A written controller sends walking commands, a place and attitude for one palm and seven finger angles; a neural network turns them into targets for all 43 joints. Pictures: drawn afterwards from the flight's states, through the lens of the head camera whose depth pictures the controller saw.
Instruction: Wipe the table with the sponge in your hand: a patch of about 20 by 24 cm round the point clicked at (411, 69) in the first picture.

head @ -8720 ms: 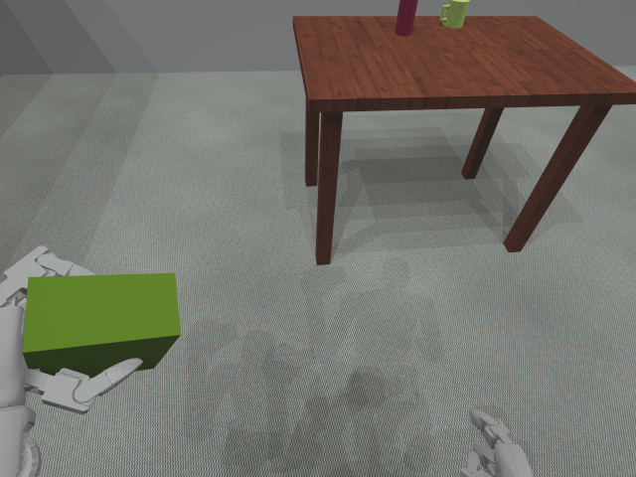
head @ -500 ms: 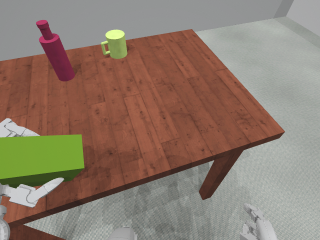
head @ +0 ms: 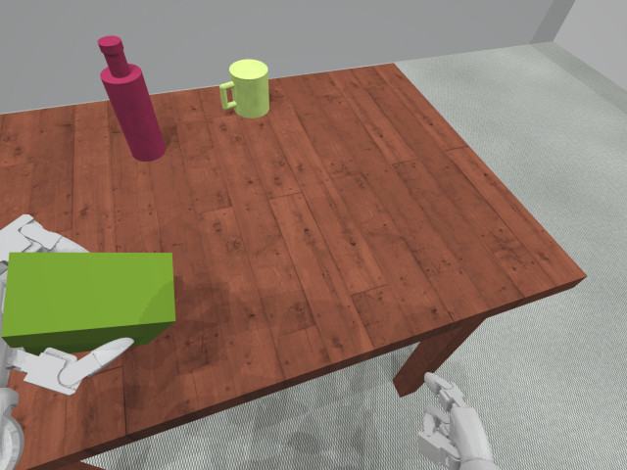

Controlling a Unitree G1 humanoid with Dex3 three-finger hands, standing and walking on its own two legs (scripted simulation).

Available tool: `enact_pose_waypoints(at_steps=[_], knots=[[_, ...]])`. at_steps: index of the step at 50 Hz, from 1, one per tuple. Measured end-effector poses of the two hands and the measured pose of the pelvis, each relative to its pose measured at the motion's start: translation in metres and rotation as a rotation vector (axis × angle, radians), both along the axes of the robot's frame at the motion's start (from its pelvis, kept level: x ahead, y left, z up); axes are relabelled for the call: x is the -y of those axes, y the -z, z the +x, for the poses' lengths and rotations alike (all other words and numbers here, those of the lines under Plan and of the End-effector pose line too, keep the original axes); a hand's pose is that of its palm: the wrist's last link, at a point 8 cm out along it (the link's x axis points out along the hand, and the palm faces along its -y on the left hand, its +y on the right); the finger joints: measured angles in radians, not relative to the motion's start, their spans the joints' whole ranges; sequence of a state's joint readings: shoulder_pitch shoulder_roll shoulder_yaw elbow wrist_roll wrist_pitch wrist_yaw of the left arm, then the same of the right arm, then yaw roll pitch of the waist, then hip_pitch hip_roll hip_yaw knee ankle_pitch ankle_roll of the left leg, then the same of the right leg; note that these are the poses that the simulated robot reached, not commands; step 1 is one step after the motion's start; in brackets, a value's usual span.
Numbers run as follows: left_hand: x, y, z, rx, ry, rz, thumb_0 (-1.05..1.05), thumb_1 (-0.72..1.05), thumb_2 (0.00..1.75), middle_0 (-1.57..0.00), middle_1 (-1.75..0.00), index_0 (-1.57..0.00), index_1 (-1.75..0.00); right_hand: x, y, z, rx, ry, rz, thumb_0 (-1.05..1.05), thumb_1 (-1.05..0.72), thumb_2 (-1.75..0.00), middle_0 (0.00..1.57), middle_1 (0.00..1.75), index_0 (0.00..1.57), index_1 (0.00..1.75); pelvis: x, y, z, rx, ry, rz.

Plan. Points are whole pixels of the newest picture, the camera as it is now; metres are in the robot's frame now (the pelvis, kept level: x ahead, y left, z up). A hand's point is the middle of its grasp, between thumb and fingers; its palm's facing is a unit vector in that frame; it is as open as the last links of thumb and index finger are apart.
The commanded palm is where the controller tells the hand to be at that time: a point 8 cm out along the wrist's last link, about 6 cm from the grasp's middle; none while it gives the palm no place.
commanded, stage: come to a stop and stand still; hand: left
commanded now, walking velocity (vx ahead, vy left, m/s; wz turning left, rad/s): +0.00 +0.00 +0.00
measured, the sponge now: (114, 306) +0.23 +0.21 +0.15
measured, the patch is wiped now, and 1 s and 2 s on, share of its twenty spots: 0.00 0.00 0.00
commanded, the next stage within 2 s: look again from close up in 1.12 s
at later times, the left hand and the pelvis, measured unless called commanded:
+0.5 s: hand (55, 341) +0.19 +0.25 +0.15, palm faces +0.30 -0.84 -0.45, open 10.1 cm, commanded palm +0.13 +0.28 +0.18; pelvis -0.04 +0.01 +0.00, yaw -2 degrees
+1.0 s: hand (33, 313) +0.21 +0.27 +0.15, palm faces +0.33 -0.85 -0.40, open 10.1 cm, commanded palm +0.15 +0.31 +0.18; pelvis -0.01 +0.03 +0.00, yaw -1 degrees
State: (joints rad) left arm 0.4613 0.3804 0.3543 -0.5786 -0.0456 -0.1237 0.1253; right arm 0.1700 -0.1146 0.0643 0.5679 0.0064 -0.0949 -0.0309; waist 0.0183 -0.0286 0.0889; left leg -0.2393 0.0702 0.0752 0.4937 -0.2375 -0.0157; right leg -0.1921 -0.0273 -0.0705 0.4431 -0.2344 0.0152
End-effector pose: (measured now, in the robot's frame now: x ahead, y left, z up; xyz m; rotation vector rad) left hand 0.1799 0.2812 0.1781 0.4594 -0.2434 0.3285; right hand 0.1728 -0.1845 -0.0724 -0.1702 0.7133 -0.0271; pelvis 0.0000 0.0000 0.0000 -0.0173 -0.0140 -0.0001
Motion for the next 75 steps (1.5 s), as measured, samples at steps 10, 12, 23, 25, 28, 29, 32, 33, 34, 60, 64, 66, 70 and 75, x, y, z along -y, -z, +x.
enact_pose_waypoints(at_steps=[10, 12, 23, 25, 28, 29, 32, 33, 34, 60, 64, 66, 70, 75], knots=[[-0.036, -0.036, 0.01, 0.114, -0.09, 0.148, -0.01, -0.49, 1.0, -0.74, -1.35, -0.74, -1.35, 0.049, 0.006, -0.031, -0.003, 0.011, -0.061, 0.01, -0.9, -0.9, 0.2, 0.3, 0.2, 0.3, 0.006, 0.002, -0.03, 0.008, 0.029, 0.006], [-0.019, -0.025, 0.006, 0.068, -0.038, 0.108, -0.01, -0.49, 1.0, -0.74, -1.35, -0.74, -1.35, 0.058, 0.002, -0.04, 0.027, 0.058, -0.051, 0.01, -0.9, -0.9, 0.2, 0.3, 0.2, 0.3, 0.002, 0.002, -0.032, 0.012, 0.041, 0.008], [0.001, 0.021, -0.021, -0.087, 0.092, 0.045, -0.01, -0.49, 1.0, -0.74, -1.35, -0.74, -1.35, 0.056, -0.001, -0.082, -0.015, 0.134, -0.117, 0.01, -0.9, -0.9, 0.19, 0.3, 0.2, 0.3, -0.004, 0.002, -0.038, 0.022, 0.035, 0.001], [-0.009, 0.014, -0.022, -0.042, 0.054, 0.056, -0.01, -0.49, 1.0, -0.74, -1.35, -0.74, -1.35, 0.049, 0.001, -0.082, -0.023, 0.112, -0.112, 0.01, -0.9, -0.9, 0.19, 0.3, 0.2, 0.3, -0.005, 0.002, -0.039, 0.022, 0.031, -0.003], [-0.018, 0.004, -0.023, 0.022, 0.02, 0.055, -0.01, -0.49, 1.0, -0.73, -1.35, -0.74, -1.35, 0.037, 0.002, -0.077, -0.02, 0.077, -0.099, 0.01, -0.9, -0.9, 0.2, 0.3, 0.2, 0.3, -0.009, 0.002, -0.038, 0.019, 0.026, -0.007], [-0.019, 0.002, -0.023, 0.037, 0.018, 0.053, -0.01, -0.49, 1.0, -0.73, -1.35, -0.74, -1.35, 0.033, 0.002, -0.074, -0.015, 0.067, -0.093, 0.01, -0.9, -0.9, 0.2, 0.3, 0.2, 0.3, -0.011, 0.002, -0.037, 0.018, 0.025, -0.008], [-0.02, 0.002, -0.021, 0.05, 0.025, 0.04, -0.01, -0.49, 1.01, -0.73, -1.35, -0.74, -1.35, 0.02, 0.001, -0.063, 0.006, 0.044, -0.074, 0.01, -0.9, -0.9, 0.2, 0.3, 0.2, 0.3, -0.016, 0.001, -0.033, 0.013, 0.025, -0.008], [-0.02, 0.003, -0.019, 0.046, 0.03, 0.036, -0.01, -0.49, 1.01, -0.73, -1.35, -0.74, -1.35, 0.016, 0.0, -0.059, 0.014, 0.038, -0.068, 0.01, -0.9, -0.9, 0.2, 0.3, 0.2, 0.3, -0.017, 0.001, -0.032, 0.011, 0.024, -0.008], [-0.021, 0.005, -0.018, 0.039, 0.036, 0.032, -0.01, -0.49, 1.01, -0.73, -1.35, -0.74, -1.35, 0.013, -0.001, -0.055, 0.022, 0.032, -0.063, 0.01, -0.9, -0.9, 0.2, 0.3, 0.2, 0.3, -0.019, 0.001, -0.031, 0.01, 0.023, -0.008], [-0.035, 0.014, 0.0, -0.003, 0.035, -0.003, -0.01, -0.49, 1.01, -0.73, -1.35, -0.73, -1.35, 0.003, -0.015, -0.013, 0.046, 0.029, -0.087, 0.01, -0.9, -0.9, 0.2, 0.3, 0.2, 0.3, -0.031, -0.001, -0.01, 0.004, 0.013, -0.011], [-0.033, 0.013, 0.0, -0.008, 0.042, 0.003, -0.01, -0.49, 1.01, -0.73, -1.35, -0.73, -1.35, 0.005, -0.013, -0.018, 0.031, 0.042, -0.085, 0.01, -0.9, -0.9, 0.2, 0.3, 0.2, 0.3, -0.03, -0.001, -0.009, 0.003, 0.011, -0.012], [-0.032, 0.012, -0.001, -0.008, 0.042, 0.01, -0.01, -0.49, 1.01, -0.73, -1.35, -0.73, -1.35, 0.006, -0.011, -0.021, 0.024, 0.047, -0.082, 0.01, -0.9, -0.9, 0.2, 0.3, 0.2, 0.3, -0.029, -0.001, -0.009, 0.003, 0.012, -0.011], [-0.031, 0.01, -0.001, -0.008, 0.039, 0.018, -0.01, -0.49, 1.01, -0.73, -1.35, -0.73, -1.35, 0.009, -0.008, -0.025, 0.013, 0.053, -0.078, 0.01, -0.9, -0.9, 0.2, 0.3, 0.2, 0.3, -0.028, -0.001, -0.009, 0.003, 0.01, -0.01], [-0.028, 0.007, -0.002, -0.009, 0.034, 0.024, -0.01, -0.49, 1.01, -0.73, -1.35, -0.73, -1.35, 0.011, -0.005, -0.027, 0.007, 0.057, -0.07, 0.01, -0.9, -0.9, 0.2, 0.3, 0.2, 0.3, -0.026, -0.001, -0.009, 0.003, 0.009, -0.009]])
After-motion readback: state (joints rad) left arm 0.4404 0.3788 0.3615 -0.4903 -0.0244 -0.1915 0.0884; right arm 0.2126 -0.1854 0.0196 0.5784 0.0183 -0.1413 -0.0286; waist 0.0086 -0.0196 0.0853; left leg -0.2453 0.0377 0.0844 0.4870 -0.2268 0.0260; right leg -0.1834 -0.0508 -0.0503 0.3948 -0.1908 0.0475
